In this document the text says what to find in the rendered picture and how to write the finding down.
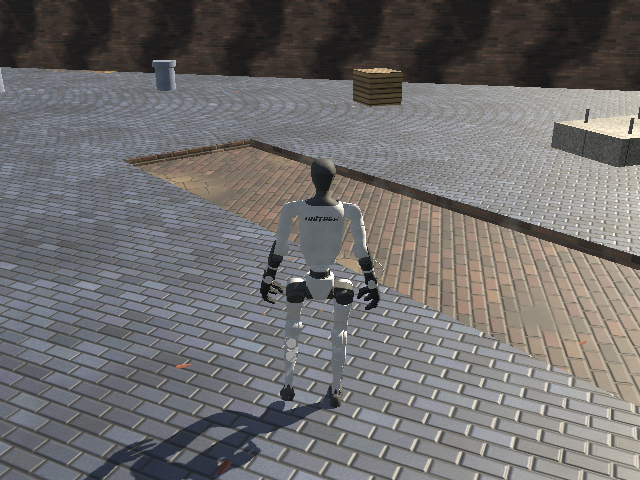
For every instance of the robot right upper arm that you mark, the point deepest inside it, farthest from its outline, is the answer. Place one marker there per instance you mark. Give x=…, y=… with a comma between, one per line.
x=353, y=212

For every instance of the robot head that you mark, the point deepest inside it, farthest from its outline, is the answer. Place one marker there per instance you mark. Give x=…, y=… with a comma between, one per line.
x=322, y=172

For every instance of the robot right foot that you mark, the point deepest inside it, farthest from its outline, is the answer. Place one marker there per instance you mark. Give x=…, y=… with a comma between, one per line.
x=335, y=399

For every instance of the robot left forearm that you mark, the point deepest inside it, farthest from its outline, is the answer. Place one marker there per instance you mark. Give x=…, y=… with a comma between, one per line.
x=272, y=266

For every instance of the robot left upper arm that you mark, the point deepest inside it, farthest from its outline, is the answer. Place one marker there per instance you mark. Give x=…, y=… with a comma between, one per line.
x=289, y=211

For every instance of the left robot hand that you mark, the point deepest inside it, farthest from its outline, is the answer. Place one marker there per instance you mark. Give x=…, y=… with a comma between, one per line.
x=265, y=288

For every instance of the robot right forearm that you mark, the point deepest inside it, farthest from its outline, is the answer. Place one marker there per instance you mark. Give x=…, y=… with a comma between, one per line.
x=368, y=270

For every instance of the right robot hand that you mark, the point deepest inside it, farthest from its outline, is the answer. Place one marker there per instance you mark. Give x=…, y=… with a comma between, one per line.
x=374, y=294

